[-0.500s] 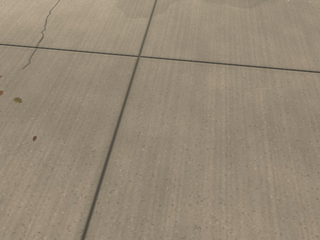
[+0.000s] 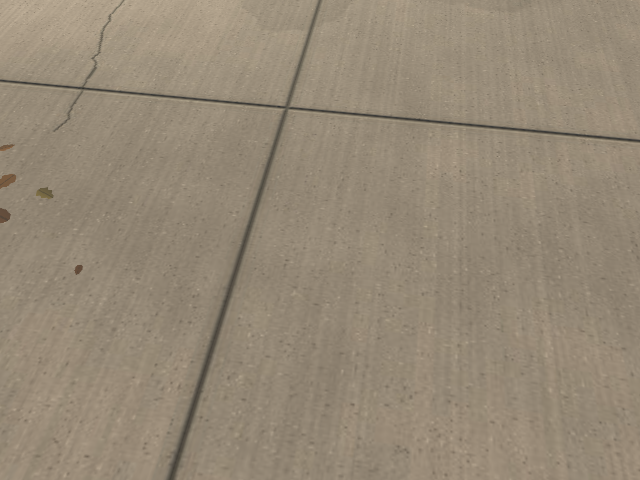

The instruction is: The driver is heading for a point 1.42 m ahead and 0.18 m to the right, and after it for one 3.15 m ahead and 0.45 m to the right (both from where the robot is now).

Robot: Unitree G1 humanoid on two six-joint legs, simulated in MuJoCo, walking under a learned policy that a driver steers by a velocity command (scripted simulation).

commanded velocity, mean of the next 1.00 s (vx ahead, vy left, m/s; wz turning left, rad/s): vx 0.29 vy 0.00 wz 0.00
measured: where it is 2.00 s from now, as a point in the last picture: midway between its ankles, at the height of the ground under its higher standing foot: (353, 310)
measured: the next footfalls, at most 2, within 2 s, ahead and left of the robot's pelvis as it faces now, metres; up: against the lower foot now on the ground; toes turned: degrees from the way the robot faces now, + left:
left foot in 0.60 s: +0.19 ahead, +0.09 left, +0.00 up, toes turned -1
right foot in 0.98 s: +0.26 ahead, -0.18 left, +0.00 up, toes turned -5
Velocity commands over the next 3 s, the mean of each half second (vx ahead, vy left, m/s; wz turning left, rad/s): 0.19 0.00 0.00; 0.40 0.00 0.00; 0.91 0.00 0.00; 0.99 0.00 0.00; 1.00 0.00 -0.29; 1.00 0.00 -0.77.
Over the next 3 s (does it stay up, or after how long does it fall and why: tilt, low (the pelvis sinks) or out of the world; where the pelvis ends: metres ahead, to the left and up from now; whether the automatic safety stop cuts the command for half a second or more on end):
stays up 1.93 -0.21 -0.02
